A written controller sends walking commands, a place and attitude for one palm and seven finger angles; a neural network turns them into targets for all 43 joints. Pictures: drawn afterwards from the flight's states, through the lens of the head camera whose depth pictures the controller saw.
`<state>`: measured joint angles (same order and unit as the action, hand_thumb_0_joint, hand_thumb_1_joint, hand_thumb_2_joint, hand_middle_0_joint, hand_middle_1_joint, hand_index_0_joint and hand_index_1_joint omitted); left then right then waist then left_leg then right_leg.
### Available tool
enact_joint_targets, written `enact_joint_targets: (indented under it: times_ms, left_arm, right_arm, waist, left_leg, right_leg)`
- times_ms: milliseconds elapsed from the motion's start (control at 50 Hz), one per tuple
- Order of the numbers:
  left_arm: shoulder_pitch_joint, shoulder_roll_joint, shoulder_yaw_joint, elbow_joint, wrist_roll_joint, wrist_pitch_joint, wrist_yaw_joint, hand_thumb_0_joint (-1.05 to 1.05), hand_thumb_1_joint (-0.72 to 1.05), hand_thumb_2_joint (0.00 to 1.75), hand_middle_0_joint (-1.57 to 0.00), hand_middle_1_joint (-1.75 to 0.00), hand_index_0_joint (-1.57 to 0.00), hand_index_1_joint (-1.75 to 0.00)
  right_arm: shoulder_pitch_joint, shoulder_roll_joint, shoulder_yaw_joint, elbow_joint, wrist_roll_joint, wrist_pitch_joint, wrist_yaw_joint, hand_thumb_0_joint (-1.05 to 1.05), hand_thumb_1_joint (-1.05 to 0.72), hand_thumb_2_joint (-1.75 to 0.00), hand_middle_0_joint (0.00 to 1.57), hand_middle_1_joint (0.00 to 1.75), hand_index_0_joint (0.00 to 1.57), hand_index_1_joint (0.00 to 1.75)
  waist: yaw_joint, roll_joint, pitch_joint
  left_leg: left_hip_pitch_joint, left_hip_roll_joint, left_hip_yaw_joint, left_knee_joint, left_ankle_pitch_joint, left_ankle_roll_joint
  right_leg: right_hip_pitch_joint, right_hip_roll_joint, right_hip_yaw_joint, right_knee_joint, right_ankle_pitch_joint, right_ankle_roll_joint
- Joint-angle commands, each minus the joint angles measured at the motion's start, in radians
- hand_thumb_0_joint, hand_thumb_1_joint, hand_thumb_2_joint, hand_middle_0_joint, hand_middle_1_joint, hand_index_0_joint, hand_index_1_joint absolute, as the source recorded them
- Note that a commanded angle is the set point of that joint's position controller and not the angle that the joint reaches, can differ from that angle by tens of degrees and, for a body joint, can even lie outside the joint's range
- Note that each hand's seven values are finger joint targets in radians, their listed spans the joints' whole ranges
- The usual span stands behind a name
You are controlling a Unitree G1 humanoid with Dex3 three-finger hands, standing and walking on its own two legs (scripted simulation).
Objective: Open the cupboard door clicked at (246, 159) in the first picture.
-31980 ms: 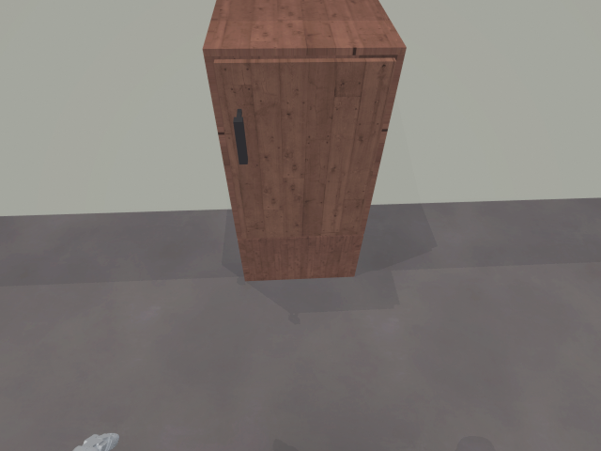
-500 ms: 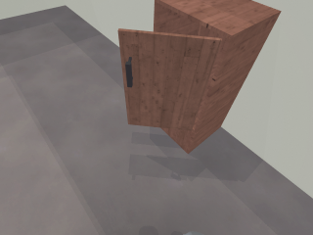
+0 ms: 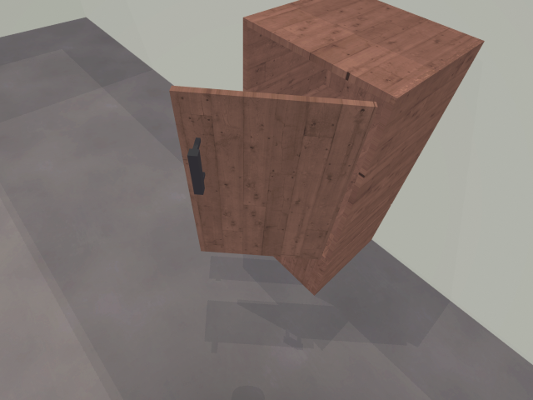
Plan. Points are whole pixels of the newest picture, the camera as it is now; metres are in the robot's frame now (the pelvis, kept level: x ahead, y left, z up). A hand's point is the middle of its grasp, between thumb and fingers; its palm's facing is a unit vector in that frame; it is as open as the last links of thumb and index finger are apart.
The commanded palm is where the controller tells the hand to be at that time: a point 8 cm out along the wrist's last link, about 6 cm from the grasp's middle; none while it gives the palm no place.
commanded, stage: come to a stop and stand still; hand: left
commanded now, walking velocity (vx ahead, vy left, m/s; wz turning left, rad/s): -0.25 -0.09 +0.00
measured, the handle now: (198, 166) +0.58 +0.19 -0.04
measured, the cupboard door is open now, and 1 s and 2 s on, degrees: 44 44 44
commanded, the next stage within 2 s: look again from close up in 1.14 s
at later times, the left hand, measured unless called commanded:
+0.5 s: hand out of the picture +0.04 +0.16 -0.17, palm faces +0.03 -0.98 -0.20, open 7.4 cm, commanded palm none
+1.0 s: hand out of the picture -0.02 +0.18 -0.16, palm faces -0.01 -0.97 -0.22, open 7.4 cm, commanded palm none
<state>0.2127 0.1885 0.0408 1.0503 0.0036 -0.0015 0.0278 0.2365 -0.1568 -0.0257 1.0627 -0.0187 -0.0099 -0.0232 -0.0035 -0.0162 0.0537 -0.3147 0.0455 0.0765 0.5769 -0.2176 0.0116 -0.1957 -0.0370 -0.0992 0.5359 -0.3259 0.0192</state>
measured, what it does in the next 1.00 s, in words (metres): steps on the spot: right foot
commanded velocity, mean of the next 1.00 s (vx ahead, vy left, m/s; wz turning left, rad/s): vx -0.03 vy -0.01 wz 0.00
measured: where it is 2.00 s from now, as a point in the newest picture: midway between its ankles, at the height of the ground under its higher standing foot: outside the picture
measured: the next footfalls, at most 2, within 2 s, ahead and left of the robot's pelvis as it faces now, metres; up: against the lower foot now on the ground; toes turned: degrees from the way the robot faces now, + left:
right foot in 0.28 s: +0.01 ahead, -0.13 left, +0.00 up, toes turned -2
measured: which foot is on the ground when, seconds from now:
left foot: down 0.00-1.00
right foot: down 0.00-0.02, up 0.04-0.26, down 0.28-1.00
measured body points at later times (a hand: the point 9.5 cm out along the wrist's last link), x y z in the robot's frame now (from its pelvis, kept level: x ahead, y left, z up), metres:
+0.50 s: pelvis +0.00 -0.02 +0.00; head +0.02 -0.02 +0.45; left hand +0.04 +0.21 -0.15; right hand +0.05 -0.27 -0.15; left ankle -0.02 +0.09 -0.73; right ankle -0.03 -0.13 -0.73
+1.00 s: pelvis -0.05 +0.00 +0.01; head -0.06 -0.01 +0.46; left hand -0.02 +0.23 -0.14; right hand -0.04 -0.23 -0.15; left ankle -0.02 +0.09 -0.73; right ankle -0.03 -0.13 -0.73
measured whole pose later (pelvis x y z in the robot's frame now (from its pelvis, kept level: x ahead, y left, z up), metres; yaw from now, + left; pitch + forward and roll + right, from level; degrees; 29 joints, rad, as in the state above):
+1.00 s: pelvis -0.05 +0.00 +0.01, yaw -1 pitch -2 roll +0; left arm 0.29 0.17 0.00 1.02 0.02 0.00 0.03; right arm 0.31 -0.17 -0.01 1.03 -0.03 0.00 -0.01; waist -0.02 0.01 0.01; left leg -0.24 -0.02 0.06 0.49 -0.22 0.04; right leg -0.24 -0.02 -0.01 0.51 -0.24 0.00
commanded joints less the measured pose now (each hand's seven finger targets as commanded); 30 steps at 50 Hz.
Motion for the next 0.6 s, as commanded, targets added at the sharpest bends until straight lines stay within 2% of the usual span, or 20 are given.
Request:
enact_joint_targets:
  times_ms: [0,40,100,140,180,220,240,260,280,320,340,380,420,440,460,480,500,520,560,580]
  left_arm:
    - [0.059,0.078,0.007,-0.057,0.001,0.026,0.007,0.0,0.9,0.9,-0.2,-0.3,-0.2,-0.3]
    - [0.042,0.095,0.015,-0.064,-0.002,0.038,0.005,0.0,0.9,0.9,-0.2,-0.3,-0.2,-0.3]
    - [0.038,0.084,0.02,-0.078,0.002,0.037,0.003,0.0,0.9,0.9,-0.2,-0.3,-0.2,-0.3]
    - [0.044,0.081,0.024,-0.087,0.003,0.039,0.002,0.0,0.9,0.9,-0.2,-0.3,-0.2,-0.3]
    - [0.084,0.078,0.026,-0.086,0.005,0.04,-0.001,0.0,0.9,0.9,-0.2,-0.3,-0.2,-0.3]
    - [0.125,0.095,0.028,-0.084,0.014,0.032,-0.001,0.0,0.9,0.9,-0.2,-0.3,-0.2,-0.3]
    - [0.11,0.145,0.032,-0.095,0.023,0.026,0.004,0.0,0.9,0.9,-0.2,-0.3,-0.2,-0.3]
    - [0.051,0.196,0.032,-0.108,0.025,0.021,0.001,0.0,0.9,0.9,-0.2,-0.3,-0.2,-0.3]
    - [0.03,0.198,0.025,-0.121,0.024,0.017,-0.003,0.0,0.9,0.9,-0.2,-0.3,-0.2,-0.3]
    - [-0.014,0.157,0.017,-0.105,0.022,0.003,0.006,0.0,0.9,0.9,-0.2,-0.3,-0.2,-0.3]
    - [-0.015,0.147,0.014,-0.098,0.021,-0.003,0.007,0.0,0.9,0.9,-0.2,-0.3,-0.2,-0.3]
    - [0.001,0.157,0.013,-0.082,0.016,-0.007,0.005,0.0,0.9,0.9,-0.2,-0.3,-0.2,-0.3]
    - [0.005,0.149,0.01,-0.065,0.004,-0.009,0.004,0.0,0.9,0.9,-0.2,-0.3,-0.2,-0.3]
    - [0.026,0.123,0.006,-0.062,-0.003,-0.01,0.001,0.0,0.9,0.9,-0.2,-0.3,-0.2,-0.3]
    - [0.031,0.108,-0.002,-0.059,-0.004,-0.006,0.003,0.0,0.9,0.9,-0.2,-0.3,-0.2,-0.3]
    - [0.026,0.099,-0.003,-0.055,0.001,-0.002,0.003,0.0,0.9,0.9,-0.2,-0.3,-0.2,-0.3]
    - [0.013,0.101,-0.003,-0.042,0.002,0.004,0.001,0.0,0.9,0.9,-0.2,-0.3,-0.2,-0.3]
    - [0.016,0.105,-0.004,-0.035,0.0,0.006,-0.001,0.0,0.9,0.9,-0.2,-0.3,-0.2,-0.3]
    - [0.024,0.101,-0.005,-0.014,0.0,0.004,-0.004,0.0,0.9,0.9,-0.2,-0.3,-0.2,-0.3]
    - [0.149,0.105,-0.012,0.004,0.018,-0.026,0.048,0.0,0.9,0.9,-0.2,-0.3,-0.2,-0.3]
  right_arm:
    - [0.046,-0.181,-0.033,-0.046,0.004,0.008,-0.025,0.0,-0.9,-0.9,0.2,0.3,0.2,0.3]
    - [0.06,-0.199,-0.042,-0.05,-0.004,0.014,-0.035,0.0,-0.9,-0.9,0.2,0.3,0.2,0.3]
    - [0.023,-0.219,-0.057,-0.077,-0.008,0.026,-0.036,0.0,-0.9,-0.9,0.2,0.3,0.2,0.3]
    - [-0.002,-0.229,-0.064,-0.086,-0.007,0.03,-0.033,0.0,-0.9,-0.9,0.2,0.3,0.2,0.3]
    - [-0.039,-0.227,-0.065,-0.098,-0.005,0.033,-0.029,0.0,-0.9,-0.9,0.2,0.3,0.2,0.3]
    - [-0.067,-0.208,-0.062,-0.111,0.004,0.039,-0.021,0.0,-0.9,-0.9,0.2,0.3,0.2,0.3]
    - [-0.064,-0.164,-0.058,-0.123,0.011,0.043,-0.015,0.0,-0.9,-0.9,0.2,0.3,0.2,0.3]
    - [-0.053,-0.118,-0.049,-0.129,0.015,0.053,-0.001,0.0,-0.9,-0.9,0.2,0.3,0.2,0.3]
    - [-0.093,-0.111,-0.048,-0.138,0.01,0.061,0.006,0.0,-0.9,-0.9,0.2,0.3,0.2,0.3]
    - [-0.092,-0.098,-0.042,-0.118,0.006,0.063,-0.001,0.0,-0.9,-0.9,0.2,0.3,0.2,0.3]
    - [-0.076,-0.097,-0.038,-0.106,0.01,0.057,-0.002,0.0,-0.9,-0.9,0.2,0.3,0.2,0.3]
    - [-0.05,-0.087,-0.03,-0.082,0.015,0.047,-0.003,0.0,-0.9,-0.9,0.2,0.3,0.2,0.3]
    - [-0.002,-0.087,-0.021,-0.048,0.012,0.03,-0.005,0.0,-0.9,-0.9,0.2,0.3,0.2,0.3]
    - [-0.002,-0.119,-0.022,-0.041,0.006,0.015,-0.01,0.0,-0.9,-0.9,0.2,0.3,0.2,0.3]
    - [-0.017,-0.144,-0.019,-0.04,0.004,0.012,-0.012,0.0,-0.9,-0.9,0.2,0.3,0.2,0.3]
    - [-0.033,-0.151,-0.017,-0.039,0.002,0.013,-0.015,0.0,-0.9,-0.9,0.2,0.3,0.2,0.3]
    - [-0.041,-0.141,-0.013,-0.024,0.003,0.009,-0.014,0.0,-0.9,-0.9,0.2,0.3,0.2,0.3]
    - [-0.036,-0.132,-0.008,-0.016,0.002,0.01,-0.014,0.0,-0.9,-0.9,0.2,0.3,0.2,0.3]
    - [-0.019,-0.123,-0.002,-0.002,0.001,0.006,-0.015,0.0,-0.9,-0.9,0.2,0.3,0.2,0.3]
    - [-0.071,-0.149,-0.013,-0.071,0.016,-0.012,-0.008,0.0,-0.9,-0.9,0.2,0.3,0.2,0.3]
  waist:
    - [0.011,0.215,-0.043]
    - [-0.014,0.224,-0.099]
    - [-0.023,0.155,-0.153]
    - [-0.018,0.157,-0.17]
    - [0.005,0.153,-0.168]
    - [0.028,0.093,-0.142]
    - [0.018,-0.08,-0.106]
    - [-0.006,-0.232,-0.048]
    - [0.013,-0.159,-0.022]
    - [-0.013,-0.19,-0.023]
    - [-0.015,-0.173,-0.034]
    - [-0.011,-0.141,-0.068]
    - [-0.022,-0.082,-0.096]
    - [-0.003,0.016,-0.126]
    - [0.011,0.044,-0.124]
    - [0.015,0.009,-0.089]
    - [0.017,0.085,-0.06]
    - [0.018,0.117,-0.044]
    - [0.02,0.103,-0.048]
    - [0.044,0.102,-0.051]
  left_leg:
    - [0.126,0.248,-0.21,-0.192,0.785,0.127]
    - [0.217,0.296,-0.246,-0.184,0.902,0.184]
    - [0.303,0.298,-0.222,-0.124,0.896,0.208]
    - [0.264,0.285,-0.206,-0.134,0.823,0.192]
    - [0.199,0.263,-0.182,-0.136,0.665,0.166]
    - [0.096,0.19,-0.144,-0.079,0.397,0.099]
    - [0.006,0.09,-0.088,-0.011,0.123,0.034]
    - [-0.022,-0.029,-0.008,0.074,-0.211,-0.026]
    - [0.005,-0.052,-0.05,0.201,-0.296,-0.025]
    - [-0.034,-0.038,-0.078,0.27,-0.284,-0.024]
    - [-0.03,-0.034,-0.074,0.237,-0.274,-0.029]
    - [0.02,-0.04,-0.051,0.063,-0.207,-0.037]
    - [0.147,-0.018,-0.066,-0.16,0.064,-0.028]
    - [0.217,0.063,-0.136,-0.164,0.298,0.003]
    - [0.188,0.114,-0.169,-0.166,0.326,0.027]
    - [0.148,0.114,-0.164,-0.17,0.244,0.025]
    - [0.126,0.096,-0.161,-0.192,0.223,0.02]
    - [0.108,0.088,-0.162,-0.212,0.172,0.017]
    - [0.103,0.078,-0.151,-0.228,0.139,0.011]
    - [0.137,0.077,-0.068,-0.003,0.27,-0.013]
  right_leg:
    - [-0.083,-0.016,0.03,0.138,-0.072,-0.006]
    - [-0.157,-0.004,0.073,0.294,-0.25,-0.005]
    - [-0.204,0.014,0.088,0.313,-0.239,-0.014]
    - [-0.15,0.022,0.081,0.26,-0.181,-0.016]
    - [-0.071,0.023,0.066,0.154,-0.091,-0.019]
    - [0.04,0.005,0.087,-0.068,0.145,-0.029]
    - [0.043,-0.104,0.246,-0.178,0.269,-0.066]
    - [-0.048,-0.267,0.362,-0.267,0.255,-0.149]
    - [-0.136,-0.296,0.373,-0.288,0.287,-0.201]
    - [-0.066,-0.24,0.319,-0.214,0.532,-0.214]
    - [-0.021,-0.226,0.283,-0.181,0.642,-0.214]
    - [0.053,-0.19,0.238,-0.123,0.709,-0.188]
    - [0.051,-0.146,0.214,-0.066,0.633,-0.12]
    - [0.017,-0.095,0.186,-0.06,0.521,-0.071]
    - [0.028,-0.063,0.167,-0.1,0.361,-0.046]
    - [0.029,-0.05,0.164,-0.142,0.277,-0.041]
    - [0.036,-0.052,0.166,-0.143,0.258,-0.046]
    - [0.044,-0.052,0.169,-0.154,0.224,-0.051]
    - [0.068,-0.05,0.168,-0.169,0.221,-0.055]
    - [0.001,-0.119,0.216,-0.126,0.62,-0.037]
